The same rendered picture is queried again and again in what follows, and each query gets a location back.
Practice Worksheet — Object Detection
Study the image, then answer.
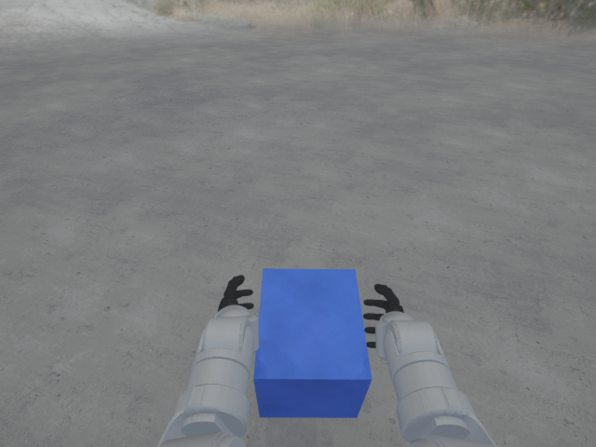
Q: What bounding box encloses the left robot hand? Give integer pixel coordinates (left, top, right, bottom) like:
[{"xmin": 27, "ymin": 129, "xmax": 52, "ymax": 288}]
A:
[{"xmin": 218, "ymin": 275, "xmax": 254, "ymax": 312}]

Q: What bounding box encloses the right robot hand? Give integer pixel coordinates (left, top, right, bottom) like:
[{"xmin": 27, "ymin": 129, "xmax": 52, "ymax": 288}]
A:
[{"xmin": 363, "ymin": 284, "xmax": 404, "ymax": 348}]

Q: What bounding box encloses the robot left forearm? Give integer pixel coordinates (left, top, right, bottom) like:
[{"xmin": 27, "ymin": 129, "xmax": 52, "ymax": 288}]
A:
[{"xmin": 156, "ymin": 305, "xmax": 259, "ymax": 447}]

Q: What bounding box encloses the robot right forearm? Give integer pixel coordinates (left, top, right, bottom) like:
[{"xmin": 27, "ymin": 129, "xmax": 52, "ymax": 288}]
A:
[{"xmin": 375, "ymin": 311, "xmax": 497, "ymax": 447}]

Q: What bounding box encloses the carton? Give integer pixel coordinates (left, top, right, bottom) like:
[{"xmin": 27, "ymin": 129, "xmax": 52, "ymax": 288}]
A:
[{"xmin": 253, "ymin": 268, "xmax": 372, "ymax": 418}]

